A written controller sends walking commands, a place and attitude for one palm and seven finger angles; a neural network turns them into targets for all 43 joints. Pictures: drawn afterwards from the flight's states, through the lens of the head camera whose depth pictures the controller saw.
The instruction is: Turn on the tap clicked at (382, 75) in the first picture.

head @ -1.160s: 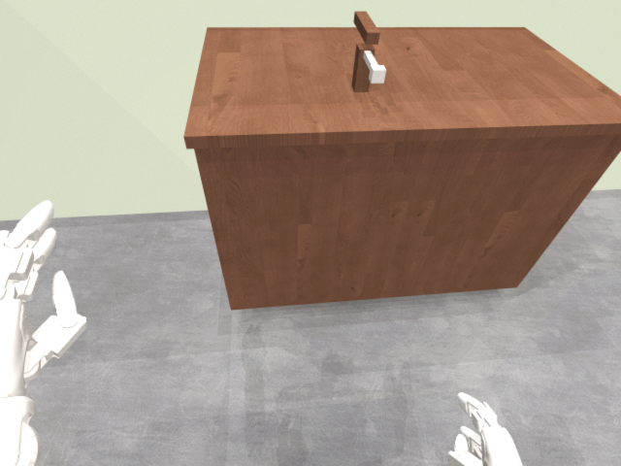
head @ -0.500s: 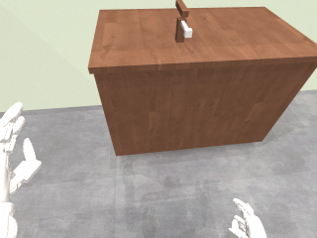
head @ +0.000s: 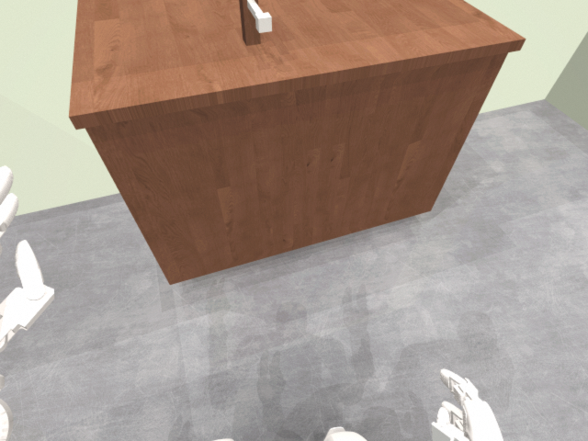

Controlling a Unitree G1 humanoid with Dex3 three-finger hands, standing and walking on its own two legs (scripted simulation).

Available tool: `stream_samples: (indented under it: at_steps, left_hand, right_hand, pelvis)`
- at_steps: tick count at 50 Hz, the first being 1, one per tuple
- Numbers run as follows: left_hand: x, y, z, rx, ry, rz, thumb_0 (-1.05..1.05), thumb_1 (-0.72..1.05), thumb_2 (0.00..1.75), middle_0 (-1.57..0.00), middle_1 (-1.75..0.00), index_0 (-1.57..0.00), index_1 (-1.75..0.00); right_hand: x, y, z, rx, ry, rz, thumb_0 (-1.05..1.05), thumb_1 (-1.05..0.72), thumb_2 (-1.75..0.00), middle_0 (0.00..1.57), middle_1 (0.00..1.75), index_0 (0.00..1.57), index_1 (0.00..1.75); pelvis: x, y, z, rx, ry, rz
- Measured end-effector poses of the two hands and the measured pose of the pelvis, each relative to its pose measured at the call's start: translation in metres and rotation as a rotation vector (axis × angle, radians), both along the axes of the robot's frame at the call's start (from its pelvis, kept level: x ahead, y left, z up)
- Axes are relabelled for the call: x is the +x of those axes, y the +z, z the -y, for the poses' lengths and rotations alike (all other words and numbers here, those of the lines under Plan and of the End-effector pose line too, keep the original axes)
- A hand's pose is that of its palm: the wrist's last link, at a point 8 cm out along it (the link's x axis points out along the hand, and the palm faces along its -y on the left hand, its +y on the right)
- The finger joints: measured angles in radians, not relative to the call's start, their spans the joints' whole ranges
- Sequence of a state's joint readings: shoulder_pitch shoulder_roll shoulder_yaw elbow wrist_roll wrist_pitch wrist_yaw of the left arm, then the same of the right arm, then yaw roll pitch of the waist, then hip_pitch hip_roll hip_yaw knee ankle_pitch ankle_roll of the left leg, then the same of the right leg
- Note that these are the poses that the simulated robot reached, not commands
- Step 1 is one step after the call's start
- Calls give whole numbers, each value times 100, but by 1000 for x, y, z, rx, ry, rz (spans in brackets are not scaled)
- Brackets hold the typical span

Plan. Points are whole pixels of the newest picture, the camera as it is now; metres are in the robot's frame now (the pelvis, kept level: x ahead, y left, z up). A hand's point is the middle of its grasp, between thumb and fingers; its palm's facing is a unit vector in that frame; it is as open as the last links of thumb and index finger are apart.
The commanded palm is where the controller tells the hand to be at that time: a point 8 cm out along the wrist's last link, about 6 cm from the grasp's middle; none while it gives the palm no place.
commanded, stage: walk to a spot facing it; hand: left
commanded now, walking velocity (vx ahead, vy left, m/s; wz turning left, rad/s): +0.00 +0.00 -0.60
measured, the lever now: (263, 22) +0.85 +0.13 +0.15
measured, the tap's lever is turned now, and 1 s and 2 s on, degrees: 0 0 0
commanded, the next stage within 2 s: turn to face it in 1.38 s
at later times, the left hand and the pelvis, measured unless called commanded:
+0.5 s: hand (200, 262) +0.24 +0.11 +0.20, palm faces +0.09 -0.88 -0.47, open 7.4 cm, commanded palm +0.21 +0.17 +0.20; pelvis -0.03 -0.04 +0.02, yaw -19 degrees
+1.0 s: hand (403, 245) +0.29 -0.08 +0.18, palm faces -0.14 -0.87 -0.47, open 7.4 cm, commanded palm +0.24 +0.00 +0.20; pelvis -0.05 -0.12 -0.01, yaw -37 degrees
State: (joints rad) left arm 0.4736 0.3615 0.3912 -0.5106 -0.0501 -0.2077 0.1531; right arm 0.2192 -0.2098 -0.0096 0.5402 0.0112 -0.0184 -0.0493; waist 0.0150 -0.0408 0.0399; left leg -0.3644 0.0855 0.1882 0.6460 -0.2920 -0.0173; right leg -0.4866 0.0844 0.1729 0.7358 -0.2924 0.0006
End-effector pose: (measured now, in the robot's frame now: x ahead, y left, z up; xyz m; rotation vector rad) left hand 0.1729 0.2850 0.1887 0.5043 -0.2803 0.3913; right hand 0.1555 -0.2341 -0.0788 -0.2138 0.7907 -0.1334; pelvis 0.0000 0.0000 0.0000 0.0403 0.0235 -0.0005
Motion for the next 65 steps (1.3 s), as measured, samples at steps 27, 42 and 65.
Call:
stream_samples:
  at_steps: [27, 42, 65]
  left_hand:
    - [45, 29, 128, 49, -404, 13, 1, 88, 90, -22, -30, -21, -31]
    - [71, 27, 196, 8, -567, 78, 1, 89, 90, -21, -30, -21, -31]
    - [129, 45, 355, 86, -780, 195, 1, 88, 90, -22, -30, -22, -31]
  right_hand:
    - [-131, 15, 99, 0, -335, -39, 2, -91, -90, 20, 30, 20, 30]
    - [-186, 8, 75, 96, -504, 33, 2, -90, -90, 20, 30, 20, 30]
    - [-237, 20, 241, -108, -793, -72, 2, -91, -90, 20, 30, 20, 30]
  pelvis:
    - [-36, 18, 42, 24, -359, -27]
    - [-43, 18, 66, -72, -557, 3]
    - [6, 7, 185, -59, -660, 17]
